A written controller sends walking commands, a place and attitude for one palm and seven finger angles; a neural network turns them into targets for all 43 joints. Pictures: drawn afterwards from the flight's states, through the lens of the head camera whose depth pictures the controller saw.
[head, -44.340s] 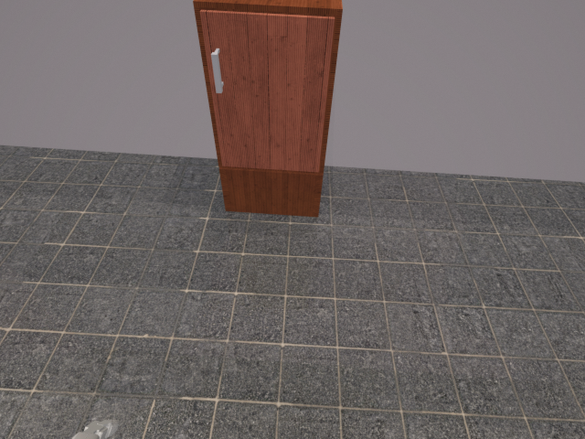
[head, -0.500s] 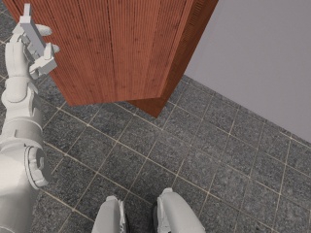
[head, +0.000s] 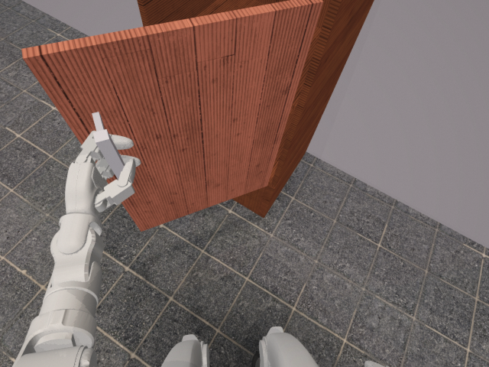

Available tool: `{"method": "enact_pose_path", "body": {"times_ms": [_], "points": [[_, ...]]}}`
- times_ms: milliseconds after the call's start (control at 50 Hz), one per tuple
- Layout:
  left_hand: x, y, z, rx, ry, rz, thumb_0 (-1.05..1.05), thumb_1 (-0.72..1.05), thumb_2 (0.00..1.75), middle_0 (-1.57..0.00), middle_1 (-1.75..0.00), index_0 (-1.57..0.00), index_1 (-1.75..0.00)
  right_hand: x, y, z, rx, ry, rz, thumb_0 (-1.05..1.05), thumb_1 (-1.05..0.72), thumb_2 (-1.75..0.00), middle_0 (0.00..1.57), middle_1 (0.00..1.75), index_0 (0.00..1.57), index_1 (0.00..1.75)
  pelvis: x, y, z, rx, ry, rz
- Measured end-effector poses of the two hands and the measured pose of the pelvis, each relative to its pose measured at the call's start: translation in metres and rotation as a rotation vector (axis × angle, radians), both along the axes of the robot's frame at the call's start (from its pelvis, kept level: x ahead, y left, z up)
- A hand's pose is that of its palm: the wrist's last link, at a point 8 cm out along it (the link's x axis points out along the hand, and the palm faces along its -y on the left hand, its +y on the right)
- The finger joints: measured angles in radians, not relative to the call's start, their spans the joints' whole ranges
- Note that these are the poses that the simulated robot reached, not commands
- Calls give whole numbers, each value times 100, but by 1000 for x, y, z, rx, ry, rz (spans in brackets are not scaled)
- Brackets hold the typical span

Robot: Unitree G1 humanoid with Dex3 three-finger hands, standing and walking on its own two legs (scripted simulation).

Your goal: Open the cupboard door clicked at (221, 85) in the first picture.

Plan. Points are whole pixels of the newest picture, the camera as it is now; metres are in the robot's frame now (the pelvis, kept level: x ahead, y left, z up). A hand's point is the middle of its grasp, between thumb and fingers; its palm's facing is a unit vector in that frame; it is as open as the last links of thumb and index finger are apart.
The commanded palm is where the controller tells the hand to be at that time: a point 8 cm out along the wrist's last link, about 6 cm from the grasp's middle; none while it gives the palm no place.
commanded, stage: pull the door open along its arc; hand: left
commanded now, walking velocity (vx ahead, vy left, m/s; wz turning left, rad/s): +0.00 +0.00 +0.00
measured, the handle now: (112, 151) +0.46 +0.21 +0.03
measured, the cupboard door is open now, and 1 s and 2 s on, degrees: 56 82 84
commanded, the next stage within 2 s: open thumb and fingers to let go in 0.58 s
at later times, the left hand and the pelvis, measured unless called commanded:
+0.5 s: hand (183, 235) +0.31 +0.08 +0.02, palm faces +0.48 -0.88 -0.01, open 6.1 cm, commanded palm +0.24 +0.13 +0.02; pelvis -0.01 -0.04 +0.00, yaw +4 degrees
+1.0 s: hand (204, 246) +0.30 +0.05 +0.02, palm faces +0.48 -0.88 -0.01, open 8.3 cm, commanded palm +0.25 +0.10 +0.02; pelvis -0.02 -0.06 -0.01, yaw +6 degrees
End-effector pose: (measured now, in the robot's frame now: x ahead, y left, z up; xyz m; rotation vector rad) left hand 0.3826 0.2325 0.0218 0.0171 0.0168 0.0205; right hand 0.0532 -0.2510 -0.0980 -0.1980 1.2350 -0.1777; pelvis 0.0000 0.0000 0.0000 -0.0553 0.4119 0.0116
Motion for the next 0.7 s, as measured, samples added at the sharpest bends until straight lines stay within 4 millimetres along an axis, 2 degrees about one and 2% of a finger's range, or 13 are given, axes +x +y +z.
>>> {"method": "enact_pose_path", "body": {"times_ms": [160,240,300,380,460,600,700], "points": [[-64,-47,-2,-88,-16,174,2,69,72,-35,-131,-37,-130,71,8,4,34,-203,116,0,-91,-89,20,30,20,29,-1,-5,0,23,-42,1],[-82,-66,-2,-79,-27,265,2,68,73,-36,-130,-37,-128,97,16,1,57,-265,180,0,-91,-89,20,30,20,29,-5,-12,-4,35,-59,11],[-91,-78,-2,-69,-29,334,1,68,74,-36,-129,-37,-128,108,21,-2,75,-292,215,0,-91,-89,20,30,20,29,-9,-19,-7,43,-69,21],[-99,-92,0,-51,-21,427,1,68,76,-36,-127,-36,-128,113,23,-6,97,-304,242,0,-91,-89,20,30,20,29,-11,-29,-8,51,-77,34],[-108,-104,2,-22,-6,474,1,69,76,-35,-126,-34,-130,108,19,-8,109,-296,248,0,-91,-89,21,30,20,29,-10,-39,-6,58,-85,45],[-125,-127,4,-13,23,474,2,69,76,-32,-128,-34,-132,92,-4,-9,95,-270,238,1,-90,-89,21,30,20,29,-8,-53,-1,68,-100,63],[-136,-145,3,-23,24,468,2,71,78,-31,-130,-35,-133,90,-21,-11,66,-273,249,1,-90,-89,21,30,20,29,-10,-59,-2,74,-100,75]]}}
